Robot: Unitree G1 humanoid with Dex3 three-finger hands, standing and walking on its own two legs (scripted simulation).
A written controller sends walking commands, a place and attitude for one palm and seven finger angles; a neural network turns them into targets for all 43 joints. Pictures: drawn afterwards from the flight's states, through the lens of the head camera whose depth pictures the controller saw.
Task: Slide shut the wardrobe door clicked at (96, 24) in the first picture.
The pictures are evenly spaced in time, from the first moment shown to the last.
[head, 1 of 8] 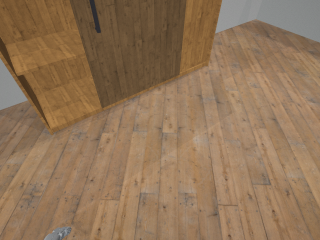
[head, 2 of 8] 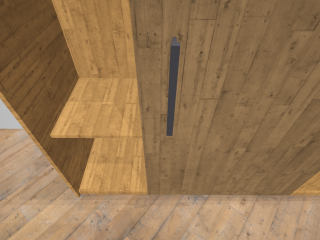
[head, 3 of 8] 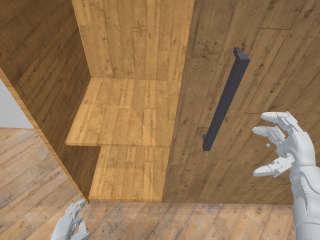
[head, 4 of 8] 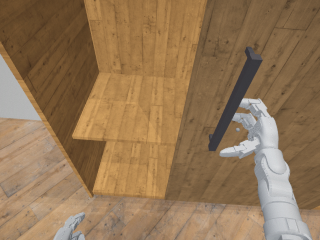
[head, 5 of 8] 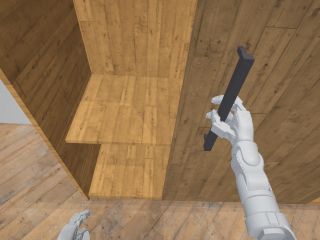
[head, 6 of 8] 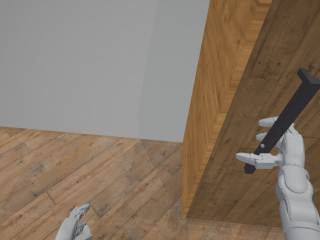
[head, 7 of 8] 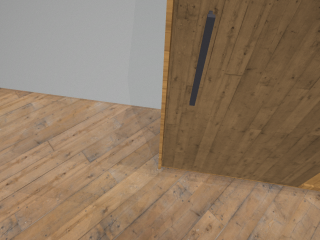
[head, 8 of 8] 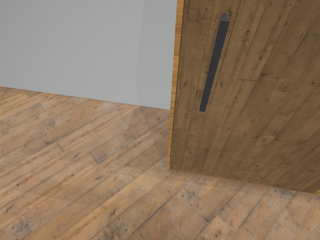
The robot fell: no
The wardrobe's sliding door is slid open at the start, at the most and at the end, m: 0.43 0.43 0.00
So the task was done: yes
